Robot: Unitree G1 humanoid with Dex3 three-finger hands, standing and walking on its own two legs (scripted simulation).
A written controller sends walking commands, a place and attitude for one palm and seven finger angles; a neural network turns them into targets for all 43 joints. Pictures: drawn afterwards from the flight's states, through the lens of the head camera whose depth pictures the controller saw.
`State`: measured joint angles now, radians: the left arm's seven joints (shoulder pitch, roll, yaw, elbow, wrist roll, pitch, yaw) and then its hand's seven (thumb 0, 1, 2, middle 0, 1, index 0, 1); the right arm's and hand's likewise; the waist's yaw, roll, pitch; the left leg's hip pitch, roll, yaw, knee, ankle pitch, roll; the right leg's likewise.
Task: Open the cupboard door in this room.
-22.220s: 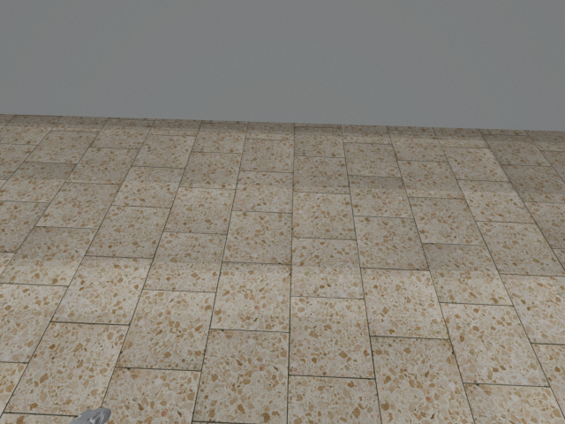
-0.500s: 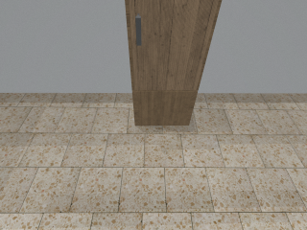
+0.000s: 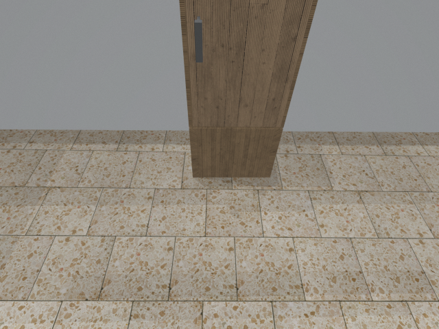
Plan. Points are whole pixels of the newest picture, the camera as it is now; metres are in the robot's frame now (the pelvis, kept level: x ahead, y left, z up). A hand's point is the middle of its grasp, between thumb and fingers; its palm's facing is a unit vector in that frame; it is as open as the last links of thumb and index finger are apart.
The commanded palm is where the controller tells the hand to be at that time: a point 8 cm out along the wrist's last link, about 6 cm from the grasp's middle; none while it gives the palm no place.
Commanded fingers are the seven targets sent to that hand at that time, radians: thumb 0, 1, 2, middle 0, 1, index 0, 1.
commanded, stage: walk to a spot facing it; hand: left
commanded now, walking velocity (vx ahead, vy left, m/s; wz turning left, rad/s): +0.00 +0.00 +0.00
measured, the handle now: (199, 39) +1.01 +0.13 +0.07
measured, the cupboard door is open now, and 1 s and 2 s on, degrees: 0 0 0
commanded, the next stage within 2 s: turn to face it in 1.52 s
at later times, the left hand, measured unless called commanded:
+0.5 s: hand out of the picture +0.06 +0.16 -0.18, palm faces -0.11 -0.95 -0.29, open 7.4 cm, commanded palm none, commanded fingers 0.00 0.90 0.90 -0.20 -0.30 -0.20 -0.30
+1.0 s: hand out of the picture +0.16 +0.17 -0.20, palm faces -0.33 -0.93 -0.18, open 7.4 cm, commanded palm none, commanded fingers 0.00 0.90 0.90 -0.20 -0.30 -0.20 -0.30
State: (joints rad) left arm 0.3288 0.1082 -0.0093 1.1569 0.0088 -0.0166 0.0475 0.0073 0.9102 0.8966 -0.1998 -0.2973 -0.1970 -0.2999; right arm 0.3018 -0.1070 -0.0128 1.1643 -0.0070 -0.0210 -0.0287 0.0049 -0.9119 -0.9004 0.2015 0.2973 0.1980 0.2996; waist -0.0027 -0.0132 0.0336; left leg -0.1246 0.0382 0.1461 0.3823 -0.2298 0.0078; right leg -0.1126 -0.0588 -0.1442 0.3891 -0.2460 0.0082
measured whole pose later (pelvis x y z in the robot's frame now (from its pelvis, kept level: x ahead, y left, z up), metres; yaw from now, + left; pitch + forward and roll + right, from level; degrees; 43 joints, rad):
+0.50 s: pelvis -0.01 -0.03 -0.03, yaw -12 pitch +0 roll +1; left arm 0.28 0.18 0.07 0.99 0.02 0.00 0.01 0.01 0.91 0.90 -0.20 -0.30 -0.20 -0.30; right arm 0.22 -0.20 -0.08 1.04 -0.03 0.04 -0.01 0.01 -0.91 -0.90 0.20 0.30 0.20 0.30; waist 0.02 0.05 0.05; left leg -0.36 0.14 0.17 0.94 -0.53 -0.04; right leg -0.30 0.00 -0.12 0.69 -0.39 -0.07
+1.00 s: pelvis +0.15 -0.02 -0.02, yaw -27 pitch +0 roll -2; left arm 0.42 0.19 0.06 1.05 0.01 -0.01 0.01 0.01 0.90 0.90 -0.20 -0.30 -0.20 -0.30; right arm 0.03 -0.19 -0.03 0.89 -0.02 -0.04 0.00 0.01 -0.91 -0.90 0.20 0.30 0.20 0.30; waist 0.08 -0.03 0.10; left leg -0.41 0.06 0.09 0.62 -0.18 0.00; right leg -0.13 0.05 0.12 0.69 -0.49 -0.01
